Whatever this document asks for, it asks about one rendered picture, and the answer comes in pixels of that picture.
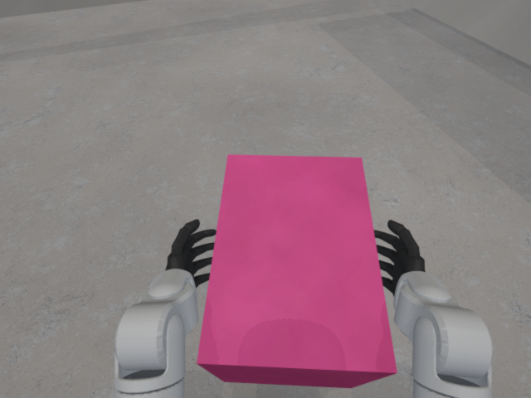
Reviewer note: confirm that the robot left forearm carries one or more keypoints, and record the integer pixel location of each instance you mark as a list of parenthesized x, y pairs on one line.
[(150, 338)]

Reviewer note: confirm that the robot right forearm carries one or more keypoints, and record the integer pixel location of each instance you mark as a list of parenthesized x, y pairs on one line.
[(452, 347)]

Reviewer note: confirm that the right robot hand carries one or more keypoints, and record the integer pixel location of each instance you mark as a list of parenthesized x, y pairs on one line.
[(406, 258)]

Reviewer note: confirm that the carton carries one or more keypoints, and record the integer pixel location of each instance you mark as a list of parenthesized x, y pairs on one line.
[(295, 294)]

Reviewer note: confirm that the left robot hand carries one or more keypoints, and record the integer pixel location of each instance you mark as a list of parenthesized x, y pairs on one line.
[(183, 254)]

